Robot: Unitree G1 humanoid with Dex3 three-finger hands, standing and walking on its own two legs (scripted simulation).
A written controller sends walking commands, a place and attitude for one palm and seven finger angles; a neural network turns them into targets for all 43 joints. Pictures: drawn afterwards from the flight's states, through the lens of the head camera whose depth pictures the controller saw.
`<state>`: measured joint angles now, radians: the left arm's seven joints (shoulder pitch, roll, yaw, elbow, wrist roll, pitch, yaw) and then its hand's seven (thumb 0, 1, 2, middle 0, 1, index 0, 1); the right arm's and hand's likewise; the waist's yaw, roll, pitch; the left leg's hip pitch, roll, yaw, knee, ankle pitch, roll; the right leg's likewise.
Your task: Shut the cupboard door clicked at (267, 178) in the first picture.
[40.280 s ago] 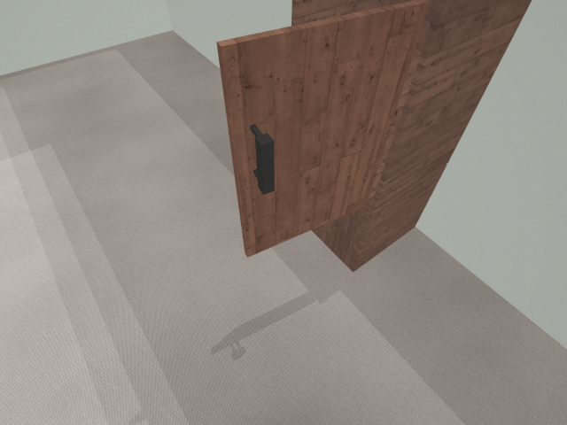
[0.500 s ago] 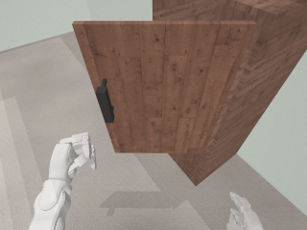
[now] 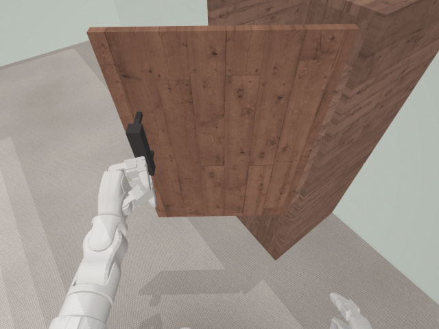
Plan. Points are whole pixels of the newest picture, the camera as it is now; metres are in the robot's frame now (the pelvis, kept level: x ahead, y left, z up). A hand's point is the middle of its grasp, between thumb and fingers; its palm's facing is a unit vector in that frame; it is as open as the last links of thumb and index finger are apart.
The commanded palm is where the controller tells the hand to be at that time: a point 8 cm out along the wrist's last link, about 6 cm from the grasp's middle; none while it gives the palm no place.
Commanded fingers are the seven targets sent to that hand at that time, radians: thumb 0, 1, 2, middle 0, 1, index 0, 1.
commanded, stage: bring the fist close to the handle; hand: left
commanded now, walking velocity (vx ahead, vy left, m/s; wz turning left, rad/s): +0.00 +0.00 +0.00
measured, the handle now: (143, 144) +0.46 +0.17 +0.07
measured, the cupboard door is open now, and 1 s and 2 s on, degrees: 54 51 39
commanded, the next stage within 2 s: push the door shut along its arc in 0.48 s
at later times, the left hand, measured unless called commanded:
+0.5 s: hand (155, 185) +0.36 +0.13 +0.07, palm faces +0.05 -1.00 -0.02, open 3.1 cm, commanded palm +0.33 +0.18 +0.07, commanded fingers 0.00 0.90 0.90 -1.30 -1.50 -1.30 -1.50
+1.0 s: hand (157, 164) +0.41 +0.13 +0.07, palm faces -0.04 -1.00 -0.03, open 3.2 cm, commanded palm +0.39 +0.18 +0.07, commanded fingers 0.00 0.90 0.90 -1.30 -1.50 -1.30 -1.50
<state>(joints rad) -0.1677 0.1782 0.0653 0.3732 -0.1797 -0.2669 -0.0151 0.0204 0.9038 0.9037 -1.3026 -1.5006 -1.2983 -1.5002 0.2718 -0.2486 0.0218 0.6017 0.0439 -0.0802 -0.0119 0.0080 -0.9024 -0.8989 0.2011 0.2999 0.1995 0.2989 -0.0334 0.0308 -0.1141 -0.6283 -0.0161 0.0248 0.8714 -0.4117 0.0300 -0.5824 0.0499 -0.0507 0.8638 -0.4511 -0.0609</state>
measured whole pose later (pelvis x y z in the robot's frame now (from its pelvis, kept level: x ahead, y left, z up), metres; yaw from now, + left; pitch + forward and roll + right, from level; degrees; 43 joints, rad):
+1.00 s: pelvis -0.01 +0.01 -0.01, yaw +0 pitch +12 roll -1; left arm -0.55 0.23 0.12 0.83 -0.16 -0.36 -0.09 0.02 0.90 0.90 -1.33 -1.50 -1.31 -1.50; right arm 0.31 -0.25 0.01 0.65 0.04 -0.03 0.00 0.01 -0.90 -0.90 0.20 0.30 0.20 0.30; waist -0.07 0.03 -0.11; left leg -0.71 -0.01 0.03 0.91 -0.40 0.04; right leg -0.66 0.05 -0.05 0.89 -0.44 -0.05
